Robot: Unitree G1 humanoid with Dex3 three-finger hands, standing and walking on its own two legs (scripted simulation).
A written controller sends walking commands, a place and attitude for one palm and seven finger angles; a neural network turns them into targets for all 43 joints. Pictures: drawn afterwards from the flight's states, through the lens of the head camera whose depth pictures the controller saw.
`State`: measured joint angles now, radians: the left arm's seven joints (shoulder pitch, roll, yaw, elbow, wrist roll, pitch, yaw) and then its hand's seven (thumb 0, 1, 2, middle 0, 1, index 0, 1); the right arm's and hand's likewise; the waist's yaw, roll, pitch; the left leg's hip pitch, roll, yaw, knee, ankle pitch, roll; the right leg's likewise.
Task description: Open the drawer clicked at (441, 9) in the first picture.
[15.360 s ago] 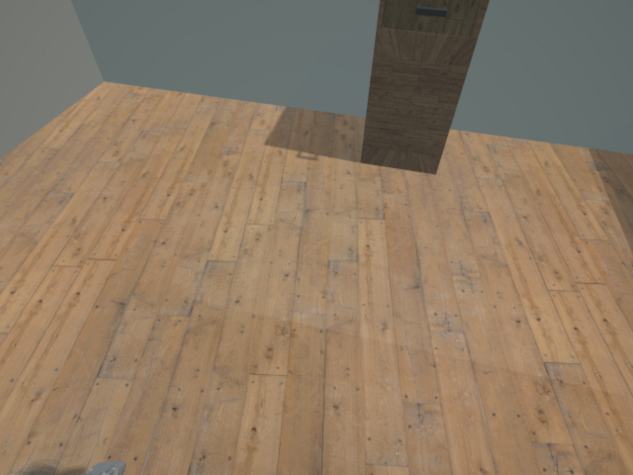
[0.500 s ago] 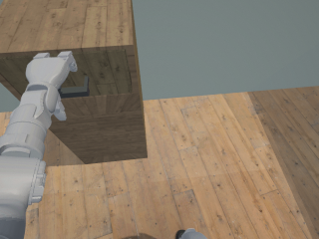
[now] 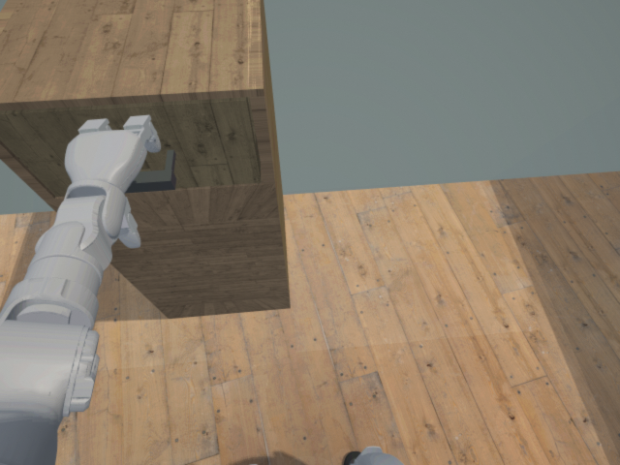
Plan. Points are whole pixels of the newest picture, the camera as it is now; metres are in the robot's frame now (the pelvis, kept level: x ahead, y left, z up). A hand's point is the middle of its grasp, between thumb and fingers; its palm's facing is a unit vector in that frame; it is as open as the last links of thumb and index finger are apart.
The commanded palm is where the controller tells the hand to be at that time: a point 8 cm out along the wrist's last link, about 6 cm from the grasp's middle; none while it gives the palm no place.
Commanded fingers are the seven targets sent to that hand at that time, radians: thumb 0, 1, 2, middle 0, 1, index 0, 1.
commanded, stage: lower the fingers behind the handle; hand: left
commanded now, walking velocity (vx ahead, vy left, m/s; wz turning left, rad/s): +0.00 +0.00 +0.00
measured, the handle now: (136, 170) +0.53 +0.24 +0.02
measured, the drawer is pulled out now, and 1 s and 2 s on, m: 0.00 0.00 0.00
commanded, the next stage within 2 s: lift the fingers back up to retry in 1.18 s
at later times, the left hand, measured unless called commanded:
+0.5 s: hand (123, 194) +0.48 +0.25 +0.03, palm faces -0.04 +0.00 -1.00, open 13.9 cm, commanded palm +0.46 +0.25 +0.06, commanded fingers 0.00 -0.50 0.30 -0.30 -1.20 -0.30 -1.20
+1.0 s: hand (125, 193) +0.48 +0.25 +0.03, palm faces -0.03 +0.02 -1.00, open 13.9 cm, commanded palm +0.47 +0.25 +0.05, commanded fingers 0.00 -0.50 0.30 -0.30 -1.20 -0.30 -1.20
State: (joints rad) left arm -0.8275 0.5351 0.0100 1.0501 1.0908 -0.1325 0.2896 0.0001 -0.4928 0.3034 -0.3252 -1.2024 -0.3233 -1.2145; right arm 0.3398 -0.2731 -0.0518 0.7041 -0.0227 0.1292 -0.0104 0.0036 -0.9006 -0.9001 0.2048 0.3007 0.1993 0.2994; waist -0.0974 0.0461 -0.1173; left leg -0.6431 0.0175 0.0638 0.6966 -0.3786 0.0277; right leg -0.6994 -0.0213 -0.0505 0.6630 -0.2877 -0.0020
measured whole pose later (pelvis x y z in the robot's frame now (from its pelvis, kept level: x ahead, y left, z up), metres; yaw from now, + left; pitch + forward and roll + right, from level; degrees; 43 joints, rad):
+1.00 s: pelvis -0.04 +0.00 -0.03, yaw +0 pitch +23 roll -1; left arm -0.99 0.62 -0.03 1.17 1.09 -0.12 0.29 0.00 -0.49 0.30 -0.27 -1.35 -0.31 -1.20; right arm 0.38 -0.29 0.00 0.67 0.00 0.10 -0.03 0.00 -0.90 -0.90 0.21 0.30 0.20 0.30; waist -0.14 0.05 -0.13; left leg -0.90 0.02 0.07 0.91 -0.41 0.04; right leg -0.95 -0.03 -0.04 0.85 -0.30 0.00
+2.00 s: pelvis +0.01 +0.01 +0.00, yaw +0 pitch +17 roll -1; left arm -0.81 0.55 -0.02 0.98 1.05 -0.12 0.21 0.00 -0.49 0.30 -0.35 -1.21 -0.36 -1.21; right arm 0.35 -0.27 -0.05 0.70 -0.01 0.13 -0.02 0.00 -0.90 -0.90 0.21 0.30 0.20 0.30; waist -0.08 0.06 -0.12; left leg -0.60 0.01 0.05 0.67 -0.38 0.03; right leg -0.64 -0.02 -0.06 0.62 -0.28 0.01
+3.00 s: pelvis -0.01 +0.00 +0.01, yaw +0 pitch +15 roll +0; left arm -0.82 0.54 -0.01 1.01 1.08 -0.12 0.23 0.00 -0.49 0.30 -0.32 -1.20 -0.32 -1.20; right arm 0.34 -0.27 -0.05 0.70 0.00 0.11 -0.03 0.00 -0.90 -0.90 0.21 0.30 0.20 0.30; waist -0.08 0.05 -0.10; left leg -0.55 0.01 0.06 0.64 -0.35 0.03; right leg -0.61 -0.02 -0.04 0.62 -0.26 0.00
